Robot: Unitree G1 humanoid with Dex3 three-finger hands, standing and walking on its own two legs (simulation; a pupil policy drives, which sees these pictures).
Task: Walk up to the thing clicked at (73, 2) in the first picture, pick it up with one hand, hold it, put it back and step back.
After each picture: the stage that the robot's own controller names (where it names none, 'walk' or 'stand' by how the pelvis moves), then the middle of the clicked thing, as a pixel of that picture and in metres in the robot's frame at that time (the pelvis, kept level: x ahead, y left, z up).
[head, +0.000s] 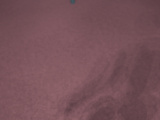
stand; out of the picture +2.36 +0.08 -0.65
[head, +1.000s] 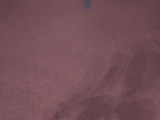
walk; (87, 0) +2.21 +0.01 -0.63
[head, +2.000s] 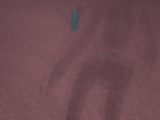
walk; (74, 20) +1.55 +0.05 -0.63
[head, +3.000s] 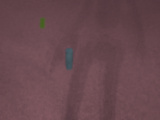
walk; (69, 59) +1.01 +0.07 -0.65
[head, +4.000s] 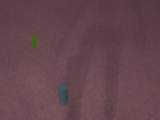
walk; (63, 95) +0.62 +0.13 -0.65
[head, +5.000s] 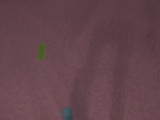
stand; (68, 118) +0.42 +0.12 -0.63
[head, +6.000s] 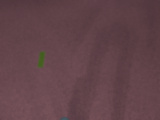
stand; out of the picture +0.39 +0.13 -0.65
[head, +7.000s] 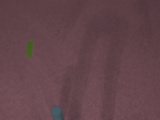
stand; (58, 117) +0.40 +0.16 -0.63
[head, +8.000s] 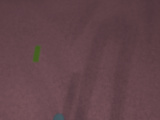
stand; out of the picture +0.37 +0.17 -0.64
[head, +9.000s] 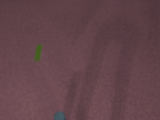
stand; out of the picture +0.39 +0.16 -0.64
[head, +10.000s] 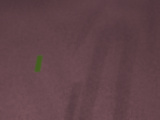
stand; out of the picture +0.34 +0.17 -0.66
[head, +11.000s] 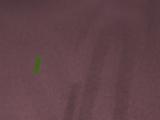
stand; out of the picture +0.33 +0.18 -0.66
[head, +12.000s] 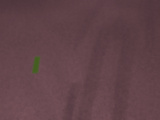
stand; out of the picture +0.34 +0.19 -0.66
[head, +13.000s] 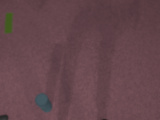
go down; (44, 103) +0.37 +0.19 -0.52
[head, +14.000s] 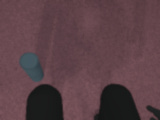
go down; (33, 69) +0.41 +0.22 -0.28
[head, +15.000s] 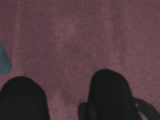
close in; out of the picture +0.40 +0.25 -0.19
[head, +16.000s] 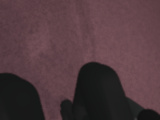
close; out of the picture +0.39 +0.27 -0.15
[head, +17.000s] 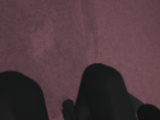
lift; out of the picture +0.37 +0.27 -0.15
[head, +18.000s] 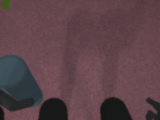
lift; (23, 87) +0.30 +0.19 +0.02
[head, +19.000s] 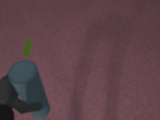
hold; (33, 94) +0.30 +0.17 +0.02
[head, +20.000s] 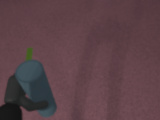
hold; (40, 93) +0.30 +0.15 +0.03
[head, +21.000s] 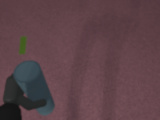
crouch; (38, 92) +0.31 +0.15 +0.00
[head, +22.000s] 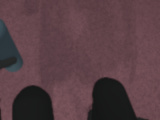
lower; (4, 50) +0.44 +0.22 -0.06
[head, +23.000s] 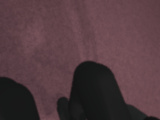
lower; out of the picture +0.40 +0.27 -0.16
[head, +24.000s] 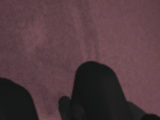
lower; out of the picture +0.40 +0.28 -0.16
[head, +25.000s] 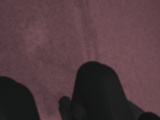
lower; out of the picture +0.39 +0.28 -0.16
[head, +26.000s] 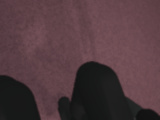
lower; out of the picture +0.38 +0.28 -0.16
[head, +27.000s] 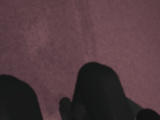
open; out of the picture +0.39 +0.26 -0.16
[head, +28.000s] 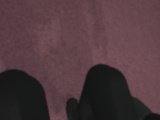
stand; out of the picture +0.38 +0.26 -0.17
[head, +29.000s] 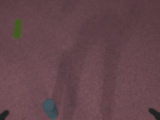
stand; (51, 110) +0.36 +0.17 -0.51
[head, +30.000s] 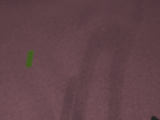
stand; out of the picture +0.34 +0.17 -0.59
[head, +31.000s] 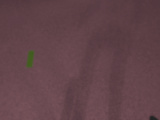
stand; out of the picture +0.33 +0.17 -0.60
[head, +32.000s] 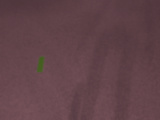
stand; out of the picture +0.37 +0.15 -0.65
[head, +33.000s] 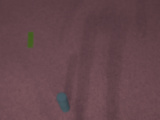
walk; (63, 103) +0.47 +0.16 -0.63
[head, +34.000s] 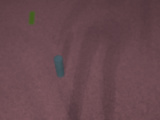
walk; (59, 67) +0.77 +0.16 -0.63
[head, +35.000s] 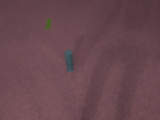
stand; (69, 61) +0.99 +0.16 -0.64
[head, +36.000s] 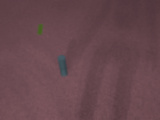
stand; (62, 66) +0.98 +0.19 -0.66
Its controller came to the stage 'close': yes
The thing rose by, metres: 0.67
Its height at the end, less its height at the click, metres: +0.00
